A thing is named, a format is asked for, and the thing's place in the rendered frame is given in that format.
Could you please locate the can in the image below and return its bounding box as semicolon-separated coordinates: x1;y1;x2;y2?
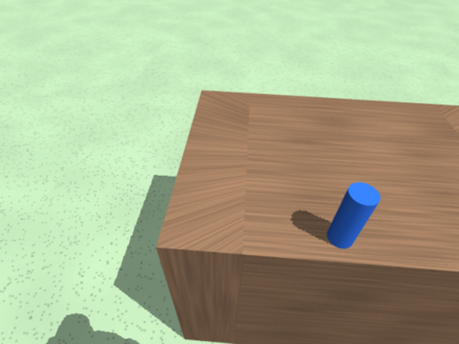
327;182;380;249

